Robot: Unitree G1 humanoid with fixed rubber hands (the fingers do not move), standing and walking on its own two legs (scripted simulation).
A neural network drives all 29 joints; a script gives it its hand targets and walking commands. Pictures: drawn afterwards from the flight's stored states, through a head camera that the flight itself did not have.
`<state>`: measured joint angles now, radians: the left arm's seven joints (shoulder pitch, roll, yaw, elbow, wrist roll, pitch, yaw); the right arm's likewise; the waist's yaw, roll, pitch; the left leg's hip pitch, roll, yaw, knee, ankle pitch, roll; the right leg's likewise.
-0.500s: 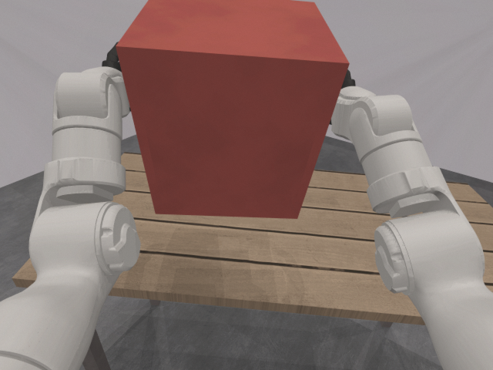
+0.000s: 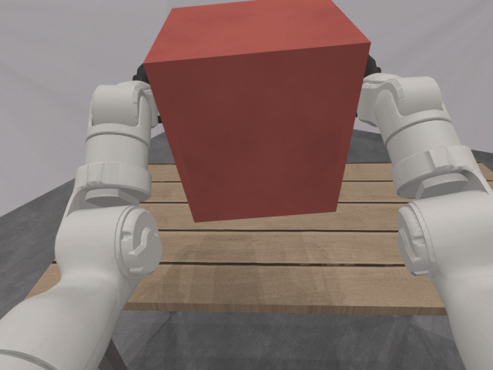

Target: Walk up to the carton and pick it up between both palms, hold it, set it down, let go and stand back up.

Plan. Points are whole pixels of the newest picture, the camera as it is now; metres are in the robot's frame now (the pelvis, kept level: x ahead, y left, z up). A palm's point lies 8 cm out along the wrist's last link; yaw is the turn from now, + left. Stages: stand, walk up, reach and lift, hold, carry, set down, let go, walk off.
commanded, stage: hold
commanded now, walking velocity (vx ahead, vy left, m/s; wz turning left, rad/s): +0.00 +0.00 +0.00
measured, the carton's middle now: (256, 113) +0.39 -0.01 +0.32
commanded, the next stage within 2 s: set down in 1.84 s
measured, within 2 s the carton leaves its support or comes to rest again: neither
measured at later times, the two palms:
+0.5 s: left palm (135, 116) +0.37 +0.17 +0.32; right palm (358, 93) +0.36 -0.15 +0.35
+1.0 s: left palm (101, 105) +0.34 +0.20 +0.35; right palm (334, 86) +0.37 -0.12 +0.36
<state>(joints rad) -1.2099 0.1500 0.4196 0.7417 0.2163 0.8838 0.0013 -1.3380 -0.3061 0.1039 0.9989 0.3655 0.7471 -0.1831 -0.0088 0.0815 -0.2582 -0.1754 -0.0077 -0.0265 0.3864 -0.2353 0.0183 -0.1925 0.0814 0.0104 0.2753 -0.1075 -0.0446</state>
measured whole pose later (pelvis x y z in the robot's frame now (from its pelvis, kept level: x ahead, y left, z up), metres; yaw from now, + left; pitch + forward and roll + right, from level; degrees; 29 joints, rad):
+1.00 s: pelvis -0.01 -0.03 +0.00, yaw +4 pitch +1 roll -1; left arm -1.22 0.27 0.39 0.74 0.12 0.88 -0.01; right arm -1.30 -0.20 0.04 0.91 0.31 0.72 -0.25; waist -0.03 -0.01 -0.26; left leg -0.22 0.02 -0.10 0.42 -0.22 -0.03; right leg -0.18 0.11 -0.06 0.23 -0.08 -0.08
